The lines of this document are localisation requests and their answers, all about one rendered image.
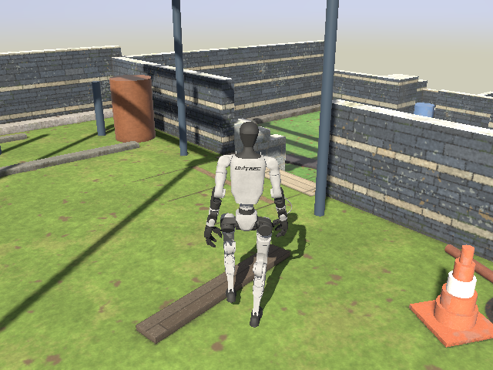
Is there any right robot hand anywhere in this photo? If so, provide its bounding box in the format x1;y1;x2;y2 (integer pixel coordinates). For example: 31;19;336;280
272;218;288;237

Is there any robot head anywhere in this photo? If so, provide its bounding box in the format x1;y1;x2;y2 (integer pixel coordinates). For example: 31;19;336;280
235;122;261;159

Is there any right robot upper arm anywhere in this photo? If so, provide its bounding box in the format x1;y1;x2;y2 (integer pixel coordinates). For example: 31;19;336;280
264;156;282;199

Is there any right robot foot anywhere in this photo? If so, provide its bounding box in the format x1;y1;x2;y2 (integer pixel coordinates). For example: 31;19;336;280
250;307;263;328

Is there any left robot hand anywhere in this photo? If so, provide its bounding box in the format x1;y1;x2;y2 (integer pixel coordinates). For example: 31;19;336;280
204;225;222;247

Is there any robot right forearm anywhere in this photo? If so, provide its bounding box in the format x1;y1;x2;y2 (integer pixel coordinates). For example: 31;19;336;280
274;187;287;221

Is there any robot left forearm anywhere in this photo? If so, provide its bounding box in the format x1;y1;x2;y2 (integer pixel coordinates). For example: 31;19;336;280
206;187;222;227

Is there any left robot upper arm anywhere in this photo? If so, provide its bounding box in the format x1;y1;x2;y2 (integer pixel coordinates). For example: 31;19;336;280
214;154;233;199

